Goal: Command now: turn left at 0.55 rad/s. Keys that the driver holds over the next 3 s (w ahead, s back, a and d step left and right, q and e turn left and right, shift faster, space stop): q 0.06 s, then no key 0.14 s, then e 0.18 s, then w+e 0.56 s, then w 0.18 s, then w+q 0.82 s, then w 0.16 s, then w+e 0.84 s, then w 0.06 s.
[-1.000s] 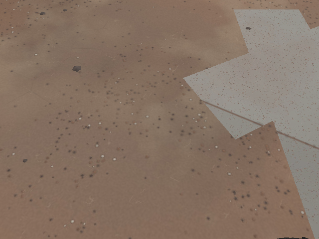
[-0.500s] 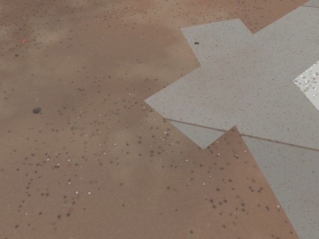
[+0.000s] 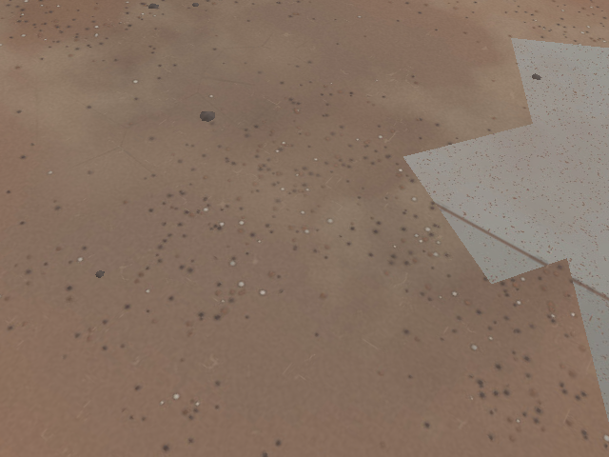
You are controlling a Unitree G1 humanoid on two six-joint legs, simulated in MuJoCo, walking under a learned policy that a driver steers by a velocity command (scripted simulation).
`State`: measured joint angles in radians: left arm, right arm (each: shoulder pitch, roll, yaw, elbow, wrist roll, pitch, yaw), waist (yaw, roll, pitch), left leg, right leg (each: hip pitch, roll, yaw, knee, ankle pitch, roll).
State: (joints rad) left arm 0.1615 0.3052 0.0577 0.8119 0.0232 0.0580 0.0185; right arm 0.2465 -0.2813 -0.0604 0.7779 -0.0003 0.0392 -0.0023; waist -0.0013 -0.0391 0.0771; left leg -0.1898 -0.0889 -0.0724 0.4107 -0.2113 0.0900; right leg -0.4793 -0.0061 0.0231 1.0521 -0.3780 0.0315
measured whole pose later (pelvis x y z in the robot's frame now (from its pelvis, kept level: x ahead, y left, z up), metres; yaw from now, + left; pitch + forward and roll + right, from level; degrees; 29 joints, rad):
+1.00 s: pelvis +0.16 -0.03 -0.01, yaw -16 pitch +2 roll +0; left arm 0.08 0.29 0.05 0.73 0.04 0.01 -0.09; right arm 0.44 -0.24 -0.02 0.90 -0.03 -0.08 0.00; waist -0.07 -0.05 0.02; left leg 0.10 -0.02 0.13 0.19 -0.33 0.03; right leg -0.67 -0.02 -0.02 0.84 -0.13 -0.03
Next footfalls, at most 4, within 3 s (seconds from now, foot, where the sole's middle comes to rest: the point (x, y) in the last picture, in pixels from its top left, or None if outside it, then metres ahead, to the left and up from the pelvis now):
0.34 right None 0.06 -0.13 -0.78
0.68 left None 0.08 0.09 -0.78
1.12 right None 0.36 -0.18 -0.78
1.66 left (332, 356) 0.68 -0.09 -0.78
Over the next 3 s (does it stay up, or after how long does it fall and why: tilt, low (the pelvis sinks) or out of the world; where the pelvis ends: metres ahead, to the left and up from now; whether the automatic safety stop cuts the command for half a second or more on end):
stays up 1.24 -0.13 0.00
